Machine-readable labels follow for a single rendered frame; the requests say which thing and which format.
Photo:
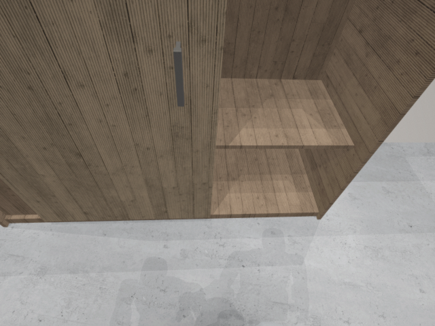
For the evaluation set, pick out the wardrobe door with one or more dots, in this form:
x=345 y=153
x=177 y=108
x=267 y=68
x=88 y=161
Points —
x=89 y=123
x=11 y=203

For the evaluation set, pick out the handle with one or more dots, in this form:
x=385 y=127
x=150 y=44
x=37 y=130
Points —
x=179 y=74

